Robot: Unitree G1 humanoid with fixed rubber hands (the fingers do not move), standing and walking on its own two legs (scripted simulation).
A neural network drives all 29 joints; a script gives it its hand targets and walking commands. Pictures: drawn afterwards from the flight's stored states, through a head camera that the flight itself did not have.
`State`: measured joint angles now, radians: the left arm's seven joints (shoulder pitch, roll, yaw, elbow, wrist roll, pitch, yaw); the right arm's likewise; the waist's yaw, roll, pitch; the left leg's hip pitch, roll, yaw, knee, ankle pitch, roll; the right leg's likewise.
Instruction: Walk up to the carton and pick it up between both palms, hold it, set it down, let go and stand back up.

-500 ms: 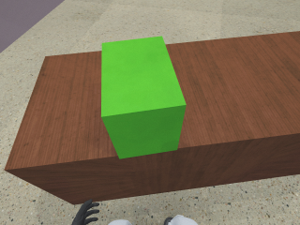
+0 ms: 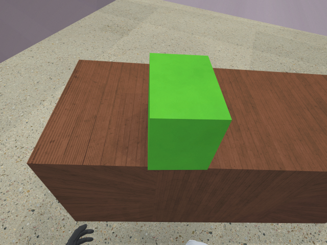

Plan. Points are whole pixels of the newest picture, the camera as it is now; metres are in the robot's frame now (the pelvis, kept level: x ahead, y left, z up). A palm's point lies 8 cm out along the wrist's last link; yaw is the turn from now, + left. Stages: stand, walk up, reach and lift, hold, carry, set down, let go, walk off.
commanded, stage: walk up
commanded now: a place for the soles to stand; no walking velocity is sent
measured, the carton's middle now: (178, 111) +0.53 -0.05 +0.00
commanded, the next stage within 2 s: none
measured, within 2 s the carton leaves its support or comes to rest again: neither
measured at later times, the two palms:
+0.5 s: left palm out of the picture +0.11 +0.21 -0.10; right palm out of the picture +0.07 -0.21 -0.11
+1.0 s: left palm out of the picture +0.15 +0.22 -0.11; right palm out of the picture +0.09 -0.20 -0.11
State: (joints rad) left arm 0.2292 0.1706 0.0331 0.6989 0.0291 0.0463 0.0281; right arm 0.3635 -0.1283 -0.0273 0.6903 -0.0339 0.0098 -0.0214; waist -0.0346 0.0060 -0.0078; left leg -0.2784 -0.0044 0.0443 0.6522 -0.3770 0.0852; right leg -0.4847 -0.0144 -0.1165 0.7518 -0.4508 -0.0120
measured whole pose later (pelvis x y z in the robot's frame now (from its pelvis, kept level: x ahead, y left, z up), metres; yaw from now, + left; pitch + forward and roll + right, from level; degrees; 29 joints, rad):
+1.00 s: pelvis +0.03 +0.02 +0.01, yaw -7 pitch -1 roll +0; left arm 0.27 0.12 0.02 0.76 0.03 -0.02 0.02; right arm 0.32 -0.13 -0.02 0.70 -0.03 -0.02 -0.01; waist 0.00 0.01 0.03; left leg -0.15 -0.02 0.13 0.50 -0.33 0.07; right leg -0.21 0.02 0.04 0.54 -0.31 -0.01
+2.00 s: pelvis +0.00 -0.12 +0.01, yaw +4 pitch -2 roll +0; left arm 0.24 0.12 0.03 0.67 0.03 -0.02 0.06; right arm 0.27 -0.24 -0.08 0.70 -0.05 0.06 -0.01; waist 0.01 0.07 0.06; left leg -0.51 -0.04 -0.06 1.25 -0.49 -0.07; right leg -0.31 -0.08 -0.19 0.50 -0.16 -0.04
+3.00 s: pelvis +0.01 -0.09 +0.00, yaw +5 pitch +0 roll +1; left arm 0.19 0.09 0.02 0.69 0.04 -0.02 0.01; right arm 0.35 -0.16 -0.04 0.70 -0.04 0.01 -0.02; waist -0.01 0.04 0.03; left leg -0.27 0.04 0.06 0.79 -0.58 0.00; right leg -0.33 0.04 -0.03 0.56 -0.23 -0.07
